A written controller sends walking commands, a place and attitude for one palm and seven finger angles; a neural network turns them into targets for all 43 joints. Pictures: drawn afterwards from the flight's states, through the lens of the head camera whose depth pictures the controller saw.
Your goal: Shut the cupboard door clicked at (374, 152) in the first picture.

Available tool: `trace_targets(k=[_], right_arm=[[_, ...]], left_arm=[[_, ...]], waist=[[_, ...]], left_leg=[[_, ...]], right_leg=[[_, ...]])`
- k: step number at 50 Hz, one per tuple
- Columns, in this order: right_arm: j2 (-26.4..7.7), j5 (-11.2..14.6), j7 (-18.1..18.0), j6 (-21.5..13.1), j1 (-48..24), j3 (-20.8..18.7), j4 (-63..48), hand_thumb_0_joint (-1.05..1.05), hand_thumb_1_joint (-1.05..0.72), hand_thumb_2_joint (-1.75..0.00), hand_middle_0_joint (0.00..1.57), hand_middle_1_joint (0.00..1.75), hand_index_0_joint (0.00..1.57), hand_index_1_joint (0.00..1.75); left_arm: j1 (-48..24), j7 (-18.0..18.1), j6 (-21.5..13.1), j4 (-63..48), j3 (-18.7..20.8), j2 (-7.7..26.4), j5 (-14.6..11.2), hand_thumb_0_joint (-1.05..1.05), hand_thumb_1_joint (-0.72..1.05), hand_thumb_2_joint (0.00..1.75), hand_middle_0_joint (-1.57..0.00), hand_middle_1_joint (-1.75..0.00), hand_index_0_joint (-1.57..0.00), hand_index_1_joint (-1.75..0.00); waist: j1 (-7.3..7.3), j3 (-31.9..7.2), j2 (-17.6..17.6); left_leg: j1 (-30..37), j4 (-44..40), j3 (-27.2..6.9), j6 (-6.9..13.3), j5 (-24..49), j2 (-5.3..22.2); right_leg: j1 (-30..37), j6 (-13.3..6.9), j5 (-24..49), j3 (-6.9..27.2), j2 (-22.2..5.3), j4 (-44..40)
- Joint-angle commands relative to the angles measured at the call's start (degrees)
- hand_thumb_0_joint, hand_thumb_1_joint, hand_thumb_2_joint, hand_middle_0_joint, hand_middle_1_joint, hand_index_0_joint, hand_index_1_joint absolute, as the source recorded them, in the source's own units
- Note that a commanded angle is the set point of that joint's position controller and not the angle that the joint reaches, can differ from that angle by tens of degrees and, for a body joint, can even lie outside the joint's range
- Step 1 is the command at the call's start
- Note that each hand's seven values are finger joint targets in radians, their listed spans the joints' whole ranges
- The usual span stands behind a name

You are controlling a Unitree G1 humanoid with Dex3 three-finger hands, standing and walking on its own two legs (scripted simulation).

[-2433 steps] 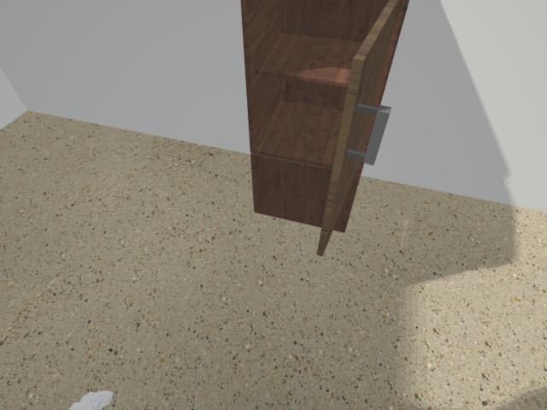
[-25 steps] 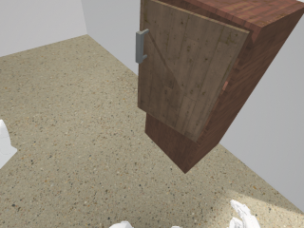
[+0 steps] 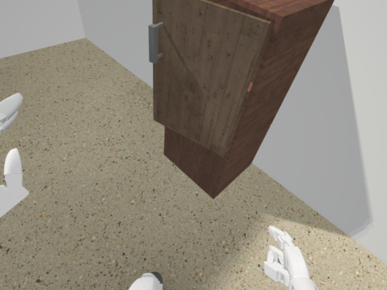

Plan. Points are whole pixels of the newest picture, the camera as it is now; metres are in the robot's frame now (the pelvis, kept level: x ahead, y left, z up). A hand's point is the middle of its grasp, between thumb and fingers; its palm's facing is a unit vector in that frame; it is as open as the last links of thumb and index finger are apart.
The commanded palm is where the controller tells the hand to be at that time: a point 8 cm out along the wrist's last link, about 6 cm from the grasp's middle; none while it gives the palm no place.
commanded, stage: stop stepping back and stand still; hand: left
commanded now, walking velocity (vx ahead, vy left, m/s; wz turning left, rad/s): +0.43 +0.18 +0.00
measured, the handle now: (157, 42) +0.89 +0.20 +0.07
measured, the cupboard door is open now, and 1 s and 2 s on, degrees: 13 13 13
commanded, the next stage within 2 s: let the arm hang, fingers relaxed in 1.70 s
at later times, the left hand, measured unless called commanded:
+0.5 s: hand out of the picture +0.10 +0.30 +0.20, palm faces +0.47 -0.75 -0.46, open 7.4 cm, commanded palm +0.08 +0.32 +0.19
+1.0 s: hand out of the picture +0.12 +0.33 +0.18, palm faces +0.55 -0.70 -0.45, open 7.4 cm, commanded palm +0.06 +0.35 +0.19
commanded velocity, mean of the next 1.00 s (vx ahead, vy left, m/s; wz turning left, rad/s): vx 0.10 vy -0.02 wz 0.00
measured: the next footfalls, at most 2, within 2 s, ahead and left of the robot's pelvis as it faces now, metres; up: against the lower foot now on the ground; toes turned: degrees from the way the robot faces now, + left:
left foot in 0.08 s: +0.12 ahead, +0.10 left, +0.00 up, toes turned +1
left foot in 0.56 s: +0.07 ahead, +0.14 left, +0.00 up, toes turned +1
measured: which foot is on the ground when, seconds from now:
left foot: up 0.00-0.06, down 0.08-0.40, up 0.42-0.54, down 0.56-0.74, up 0.76-1.00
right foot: down 0.00-0.56, up 0.58-0.70, down 0.72-1.00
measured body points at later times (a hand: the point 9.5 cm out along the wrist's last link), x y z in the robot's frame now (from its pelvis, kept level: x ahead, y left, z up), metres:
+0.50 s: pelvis -0.07 +0.03 +0.01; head -0.11 +0.05 +0.45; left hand +0.07 +0.33 +0.23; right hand +0.05 -0.21 -0.08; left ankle +0.03 +0.12 -0.70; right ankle -0.12 -0.11 -0.72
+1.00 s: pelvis -0.07 +0.04 +0.02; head -0.07 +0.02 +0.47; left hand +0.08 +0.37 +0.20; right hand +0.08 -0.21 -0.08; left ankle -0.04 +0.18 -0.70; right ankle -0.09 -0.04 -0.72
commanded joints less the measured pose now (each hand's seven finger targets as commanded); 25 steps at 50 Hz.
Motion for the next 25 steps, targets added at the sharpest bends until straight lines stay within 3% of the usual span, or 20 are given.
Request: trace_targets(k=[1,3,5,7,8,9,10,11,12,14,15,17,18,19,20,21,22,23,24,25], right_arm=[[-9.24,0.28,-2.76,0.01,0.07,-2.84,-7.06,0.00,-0.90,-0.90,0.20,0.30,0.20,0.30],[-11.00,1.04,-3.35,-0.74,1.61,-3.90,-5.67,0.00,-0.90,-0.90,0.20,0.30,0.20,0.30],[-11.79,1.79,-3.48,-1.32,1.98,-4.53,-5.74,0.00,-0.90,-0.90,0.20,0.30,0.20,0.30],[-11.96,1.80,-3.32,-1.57,1.47,-4.61,-5.91,0.00,-0.90,-0.90,0.20,0.30,0.20,0.30],[-11.86,1.73,-3.29,-1.93,1.26,-4.47,-6.53,0.00,-0.90,-0.90,0.20,0.30,0.20,0.30],[-12.13,1.47,-3.13,-2.75,0.43,-4.47,-7.23,0.00,-0.90,-0.90,0.20,0.30,0.20,0.30],[-11.80,0.99,-3.00,-3.71,0.10,-4.49,-7.67,0.00,-0.90,-0.90,0.20,0.30,0.20,0.30],[-11.63,0.63,-2.95,-4.37,0.43,-4.60,-7.68,0.00,-0.90,-0.90,0.20,0.30,0.20,0.30],[-11.58,0.22,-3.06,-4.96,0.78,-4.85,-7.55,0.00,-0.90,-0.90,0.20,0.30,0.20,0.30],[-10.43,-0.27,-2.56,-5.34,1.58,-4.96,-7.63,0.00,-0.90,-0.90,0.20,0.30,0.20,0.30],[-10.14,-0.22,-2.28,-5.20,2.22,-5.03,-7.58,0.00,-0.90,-0.90,0.20,0.30,0.20,0.30],[-9.85,-0.07,-1.87,-4.25,3.33,-5.32,-7.29,0.00,-0.90,-0.90,0.20,0.30,0.20,0.30],[-9.29,-0.31,-1.93,-3.32,3.85,-5.25,-6.79,0.00,-0.90,-0.90,0.20,0.30,0.20,0.30],[-9.49,-0.56,-2.18,-2.46,4.36,-5.66,-5.99,0.00,-0.90,-0.90,0.20,0.30,0.20,0.30],[-9.74,-0.64,-2.50,-1.72,4.81,-5.86,-5.03,0.00,-0.90,-0.90,0.20,0.30,0.20,0.30],[-10.15,-0.29,-2.47,-1.45,4.88,-5.80,-4.34,0.00,-0.90,-0.90,0.20,0.30,0.20,0.30],[-11.05,-0.30,-2.27,-1.70,4.08,-5.52,-4.21,0.00,-0.90,-0.90,0.20,0.30,0.20,0.30],[-10.36,-0.22,-2.34,-1.91,3.93,-4.75,-4.24,0.00,-0.90,-0.90,0.20,0.30,0.20,0.30],[-10.22,-0.33,-2.50,-1.81,4.45,-4.38,-3.51,0.00,-0.90,-0.90,0.20,0.30,0.20,0.30],[-10.81,-0.09,-2.99,-1.76,4.07,-4.78,-3.08,0.00,-0.90,-0.90,0.20,0.30,0.20,0.30]], left_arm=[[-6.11,4.41,2.50,-0.78,6.93,6.59,0.70,0.00,0.90,0.90,-0.20,-0.30,-0.20,-0.30],[-15.43,5.08,3.61,6.08,2.27,4.05,2.03,0.00,0.90,0.90,-0.20,-0.30,-0.20,-0.30],[-17.16,5.00,4.01,11.55,-0.83,2.41,3.17,0.00,0.90,0.90,-0.20,-0.30,-0.20,-0.30],[-17.42,5.05,2.73,5.52,-1.32,2.89,3.06,0.00,0.90,0.90,-0.20,-0.30,-0.20,-0.30],[-15.61,4.92,2.34,3.09,-1.97,1.67,2.78,0.00,0.90,0.90,-0.20,-0.30,-0.20,-0.30],[-15.05,4.82,1.82,-0.69,-1.74,1.55,2.43,0.00,0.90,0.90,-0.20,-0.30,-0.20,-0.30],[-14.00,4.92,1.23,-4.45,0.41,3.06,2.25,0.00,0.90,0.90,-0.20,-0.30,-0.20,-0.30],[-12.89,5.05,0.76,-7.79,1.93,3.87,2.30,0.00,0.90,0.90,-0.20,-0.30,-0.20,-0.30],[-10.41,5.35,0.18,-10.83,5.56,7.22,2.25,0.00,0.90,0.90,-0.20,-0.30,-0.20,-0.30],[-1.85,5.03,0.11,-10.80,6.85,6.33,1.61,0.00,0.90,0.90,-0.20,-0.30,-0.20,-0.30],[2.12,4.83,0.21,-9.88,8.03,6.47,1.41,0.00,0.90,0.90,-0.20,-0.30,-0.20,-0.30],[8.14,4.67,0.91,-6.98,10.47,7.59,0.67,0.00,0.90,0.90,-0.20,-0.30,-0.20,-0.30],[7.60,4.77,1.41,-6.18,9.63,6.36,0.34,0.00,0.90,0.90,-0.20,-0.30,-0.20,-0.30],[4.46,5.17,1.56,-6.29,9.59,6.30,0.31,0.00,0.90,0.90,-0.20,-0.30,-0.20,-0.30],[1.25,5.79,1.87,-4.36,9.20,5.96,0.54,0.00,0.90,0.90,-0.20,-0.30,-0.20,-0.30],[-2.96,6.29,2.05,-2.22,7.31,4.47,1.21,0.00,0.90,0.90,-0.20,-0.30,-0.20,-0.30],[-8.59,6.50,1.77,-1.08,6.01,4.11,1.61,0.00,0.90,0.90,-0.20,-0.30,-0.20,-0.30],[-12.85,6.64,1.93,2.80,3.37,2.38,2.28,0.00,0.90,0.90,-0.20,-0.30,-0.20,-0.30],[-16.09,6.63,2.53,6.87,1.16,1.27,3.21,0.00,0.90,0.90,-0.20,-0.30,-0.20,-0.30],[-19.44,6.41,3.07,8.77,-1.61,-0.10,3.79,0.00,0.90,0.90,-0.20,-0.30,-0.20,-0.30]], waist=[[-2.61,1.47,5.45],[-3.27,7.65,0.87],[-2.21,9.10,-4.19],[-2.37,4.78,2.18],[-2.27,3.90,7.55],[-1.79,3.25,13.44],[-0.80,2.61,14.95],[-0.44,1.55,15.61],[0.06,-1.66,15.92],[0.12,-6.49,17.17],[-0.05,-8.03,16.65],[-0.41,-10.15,11.08],[-0.95,-9.23,6.65],[-1.39,-7.06,1.15],[-1.38,-3.09,-4.27],[-1.43,1.00,-6.80],[-1.72,3.13,-4.56],[-2.59,6.13,-4.56],[-3.27,6.47,-3.83],[-3.38,7.10,-0.42]], left_leg=[[15.81,8.86,-4.29,-0.50,-5.01,-0.84],[15.17,7.25,-5.16,0.41,-4.10,-0.57],[15.50,5.60,-4.55,1.53,0.23,-0.89],[20.34,-0.40,-7.73,2.01,-0.25,-0.12],[20.07,-6.38,-12.79,2.61,-3.66,1.61],[16.56,-16.00,-20.59,3.02,-13.91,4.33],[13.03,-24.04,-25.26,2.32,-27.06,5.67],[10.90,-28.33,-25.32,0.12,-33.29,5.68],[11.35,-29.06,-24.13,-0.79,-33.46,5.41],[11.54,-26.49,-15.86,-3.60,-28.79,3.09],[11.25,-23.26,-11.78,-4.17,-25.94,1.18],[14.57,-12.33,-5.12,-4.01,-19.63,-1.95],[16.07,-4.20,-2.98,-2.52,-16.30,-2.79],[16.13,6.24,-2.06,-1.48,-13.48,-3.42],[11.09,16.25,-2.24,-1.37,-11.99,-3.69],[5.29,22.73,-4.49,-0.96,-10.71,-2.06],[3.79,25.34,-6.65,-0.48,-13.08,-0.27],[5.94,18.30,-8.25,0.69,-15.62,2.51],[12.69,11.12,-4.94,1.12,-13.94,1.85],[18.79,7.11,-1.82,1.16,-13.38,-0.73]], right_leg=[[-20.73,-5.29,14.38,10.75,-18.28,-9.12],[-20.83,-3.08,14.04,9.07,-17.00,-9.56],[-18.28,-2.33,21.38,8.88,-15.50,-8.66],[-17.98,-1.39,14.03,2.81,-12.45,-3.06],[-17.27,-0.26,6.55,0.41,-8.10,0.55],[-13.60,0.75,0.61,-0.17,-3.41,4.05],[-9.69,0.68,-2.27,0.32,-0.85,5.50],[-6.54,0.23,-3.93,-0.52,0.53,6.25],[-3.73,0.05,-4.46,-0.84,1.16,5.25],[1.47,-0.87,-4.29,-2.53,2.04,0.60],[3.50,-1.41,-4.01,-2.66,1.48,-2.12],[0.05,-3.76,-5.87,-0.61,-2.89,-5.74],[-4.86,-5.78,-8.57,3.39,-7.11,-7.66],[-11.04,-8.55,-13.85,11.32,-12.91,-10.97],[-14.50,-11.85,-18.16,19.14,-19.01,-14.88],[-15.23,-13.74,-18.05,23.07,-22.86,-16.26],[-17.54,-13.64,-17.82,23.61,-24.44,-15.78],[-18.92,-10.93,-15.50,17.39,-23.31,-12.18],[-22.27,-7.77,-16.43,10.80,-19.52,-8.20],[-25.40,-5.92,-16.63,6.13,-15.35,-4.05]])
